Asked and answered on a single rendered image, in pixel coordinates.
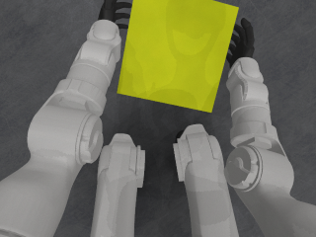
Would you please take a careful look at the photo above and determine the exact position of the robot left upper arm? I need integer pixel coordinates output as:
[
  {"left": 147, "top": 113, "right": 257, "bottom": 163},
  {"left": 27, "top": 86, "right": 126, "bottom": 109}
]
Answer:
[{"left": 0, "top": 105, "right": 104, "bottom": 237}]

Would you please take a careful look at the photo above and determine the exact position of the robot right upper arm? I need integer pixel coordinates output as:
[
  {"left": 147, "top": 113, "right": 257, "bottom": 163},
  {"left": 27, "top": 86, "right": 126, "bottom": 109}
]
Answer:
[{"left": 223, "top": 144, "right": 316, "bottom": 237}]

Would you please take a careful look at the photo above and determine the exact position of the left robot hand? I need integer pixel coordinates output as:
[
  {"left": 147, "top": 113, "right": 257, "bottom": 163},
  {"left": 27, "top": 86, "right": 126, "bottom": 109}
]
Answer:
[{"left": 98, "top": 0, "right": 132, "bottom": 29}]

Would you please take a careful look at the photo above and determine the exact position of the robot left forearm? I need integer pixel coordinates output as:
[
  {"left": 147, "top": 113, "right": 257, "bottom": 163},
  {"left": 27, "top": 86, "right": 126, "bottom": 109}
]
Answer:
[{"left": 27, "top": 20, "right": 121, "bottom": 150}]

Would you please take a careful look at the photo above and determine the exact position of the right robot thigh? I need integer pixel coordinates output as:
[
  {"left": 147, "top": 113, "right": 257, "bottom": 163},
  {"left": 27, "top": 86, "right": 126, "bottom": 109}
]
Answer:
[{"left": 173, "top": 132, "right": 239, "bottom": 237}]

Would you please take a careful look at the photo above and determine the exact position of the robot right forearm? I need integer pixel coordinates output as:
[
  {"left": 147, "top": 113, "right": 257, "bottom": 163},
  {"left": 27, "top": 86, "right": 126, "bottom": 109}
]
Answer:
[{"left": 226, "top": 57, "right": 288, "bottom": 159}]

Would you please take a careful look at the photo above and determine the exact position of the left robot shin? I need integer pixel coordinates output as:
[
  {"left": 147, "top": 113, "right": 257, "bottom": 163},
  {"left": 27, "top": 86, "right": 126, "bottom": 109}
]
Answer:
[{"left": 97, "top": 133, "right": 136, "bottom": 181}]

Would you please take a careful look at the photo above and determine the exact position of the carton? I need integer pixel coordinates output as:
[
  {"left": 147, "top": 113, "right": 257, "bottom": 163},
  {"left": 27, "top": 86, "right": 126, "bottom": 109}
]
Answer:
[{"left": 117, "top": 0, "right": 239, "bottom": 113}]

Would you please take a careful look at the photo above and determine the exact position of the right robot hand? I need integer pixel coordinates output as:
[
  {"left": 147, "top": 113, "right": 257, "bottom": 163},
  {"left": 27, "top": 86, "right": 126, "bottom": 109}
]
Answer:
[{"left": 226, "top": 18, "right": 255, "bottom": 69}]

